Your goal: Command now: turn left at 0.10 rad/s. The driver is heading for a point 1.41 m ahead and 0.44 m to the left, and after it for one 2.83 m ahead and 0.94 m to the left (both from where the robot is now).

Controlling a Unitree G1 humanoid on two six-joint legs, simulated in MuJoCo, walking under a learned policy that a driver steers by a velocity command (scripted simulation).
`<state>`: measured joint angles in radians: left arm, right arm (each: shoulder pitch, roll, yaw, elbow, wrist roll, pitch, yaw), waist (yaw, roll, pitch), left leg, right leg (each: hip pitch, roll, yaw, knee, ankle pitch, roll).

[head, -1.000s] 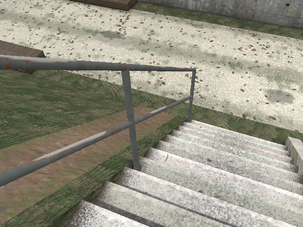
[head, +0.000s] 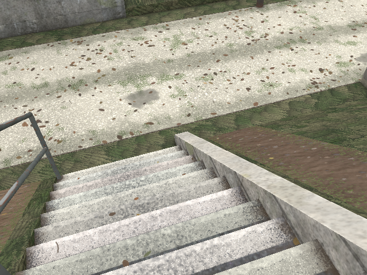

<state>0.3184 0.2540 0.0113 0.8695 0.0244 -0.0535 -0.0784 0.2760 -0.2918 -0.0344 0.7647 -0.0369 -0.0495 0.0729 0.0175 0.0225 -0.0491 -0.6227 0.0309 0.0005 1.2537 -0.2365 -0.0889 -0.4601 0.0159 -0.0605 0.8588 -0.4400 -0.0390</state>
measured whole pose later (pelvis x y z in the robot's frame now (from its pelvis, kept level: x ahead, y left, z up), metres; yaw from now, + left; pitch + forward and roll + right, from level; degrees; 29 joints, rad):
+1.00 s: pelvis -0.04 +0.02 +0.01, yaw +30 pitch +3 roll -1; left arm 0.17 0.24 0.00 0.72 0.06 0.01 -0.08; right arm 0.22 -0.27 0.05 0.74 0.04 -0.03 0.08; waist 0.00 -0.01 -0.06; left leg -0.46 -0.21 -0.28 0.81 -0.37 0.05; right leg -0.36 0.01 0.03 0.72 -0.45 0.08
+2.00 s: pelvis +0.08 +0.03 -0.02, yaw +31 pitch +0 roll +0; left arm 0.08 0.25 0.05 0.75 0.03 0.02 -0.04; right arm 0.48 -0.22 -0.02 0.96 0.00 -0.06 -0.03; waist -0.08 -0.03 -0.04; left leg -0.30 -0.06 -0.09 0.99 -0.69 0.04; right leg -0.62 -0.02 0.11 0.78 0.41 0.02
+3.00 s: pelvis +0.68 +0.24 -0.55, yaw +30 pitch -2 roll +2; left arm 0.43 0.26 0.03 1.05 0.09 -0.08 -0.07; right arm 0.40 -0.21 -0.04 1.00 -0.04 -0.07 0.04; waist 0.05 -0.02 -0.03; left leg -0.64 -0.15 -0.13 2.02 -0.64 0.09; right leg -0.25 0.03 -0.05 0.71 -0.36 -0.13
